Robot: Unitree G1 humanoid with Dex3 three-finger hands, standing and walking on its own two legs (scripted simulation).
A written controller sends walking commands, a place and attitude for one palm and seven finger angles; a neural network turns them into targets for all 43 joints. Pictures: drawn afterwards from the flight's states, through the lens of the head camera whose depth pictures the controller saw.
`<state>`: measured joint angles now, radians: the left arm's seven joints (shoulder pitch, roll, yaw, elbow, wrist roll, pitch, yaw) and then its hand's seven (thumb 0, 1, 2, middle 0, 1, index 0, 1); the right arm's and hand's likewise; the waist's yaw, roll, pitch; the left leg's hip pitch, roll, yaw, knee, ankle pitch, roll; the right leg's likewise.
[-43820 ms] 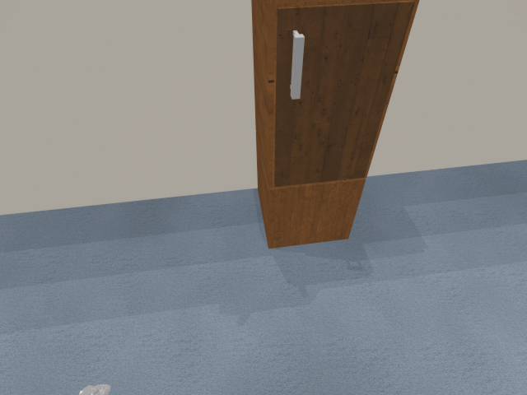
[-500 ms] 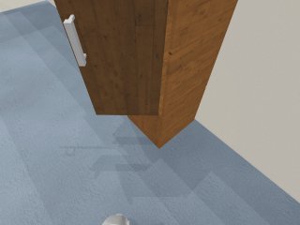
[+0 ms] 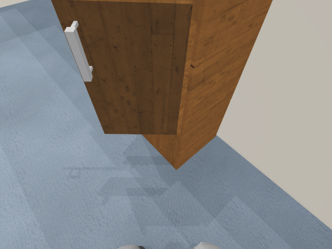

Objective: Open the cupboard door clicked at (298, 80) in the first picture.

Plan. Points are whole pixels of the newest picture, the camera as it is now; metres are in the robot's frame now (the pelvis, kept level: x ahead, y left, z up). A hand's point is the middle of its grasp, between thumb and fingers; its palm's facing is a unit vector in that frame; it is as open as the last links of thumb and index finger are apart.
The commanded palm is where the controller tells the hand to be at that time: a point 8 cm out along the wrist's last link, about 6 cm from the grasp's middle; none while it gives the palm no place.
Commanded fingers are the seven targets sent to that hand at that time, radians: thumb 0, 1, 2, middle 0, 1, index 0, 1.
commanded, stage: come to a stop and stand still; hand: left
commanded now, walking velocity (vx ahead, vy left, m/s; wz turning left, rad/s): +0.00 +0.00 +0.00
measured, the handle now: (82, 52) +0.59 +0.29 +0.12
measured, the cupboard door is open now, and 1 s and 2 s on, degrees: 48 48 48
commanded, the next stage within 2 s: look again from close up in 0.60 s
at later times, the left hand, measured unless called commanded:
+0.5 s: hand out of the picture +0.01 +0.10 -0.17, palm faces +0.08 -0.98 -0.20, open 7.2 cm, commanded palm none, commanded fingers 0.00 0.90 0.90 -0.20 -0.30 -0.20 -0.30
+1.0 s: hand out of the picture -0.03 +0.11 -0.17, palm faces +0.04 -0.98 -0.20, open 7.4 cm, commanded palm none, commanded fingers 0.00 0.90 0.90 -0.20 -0.30 -0.20 -0.30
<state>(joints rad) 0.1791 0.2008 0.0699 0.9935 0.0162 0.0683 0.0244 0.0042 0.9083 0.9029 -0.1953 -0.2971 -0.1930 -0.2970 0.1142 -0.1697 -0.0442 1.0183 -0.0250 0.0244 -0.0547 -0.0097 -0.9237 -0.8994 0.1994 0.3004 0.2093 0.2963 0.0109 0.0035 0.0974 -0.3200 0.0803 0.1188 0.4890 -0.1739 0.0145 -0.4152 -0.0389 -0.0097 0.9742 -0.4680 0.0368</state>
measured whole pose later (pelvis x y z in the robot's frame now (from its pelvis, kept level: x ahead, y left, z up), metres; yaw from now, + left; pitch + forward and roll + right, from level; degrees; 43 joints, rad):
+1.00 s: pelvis -0.02 -0.05 +0.00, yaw +0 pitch -1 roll +0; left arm 0.32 0.12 -0.01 1.12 0.01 -0.02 0.04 0.01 0.91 0.90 -0.20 -0.30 -0.20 -0.30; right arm 0.33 -0.15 0.02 1.08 -0.01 -0.02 -0.04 0.01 -0.93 -0.90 0.19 0.30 0.20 0.30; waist 0.00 0.04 0.00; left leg -0.16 -0.01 0.05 0.49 -0.31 0.03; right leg -0.21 -0.01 -0.06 0.50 -0.28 -0.02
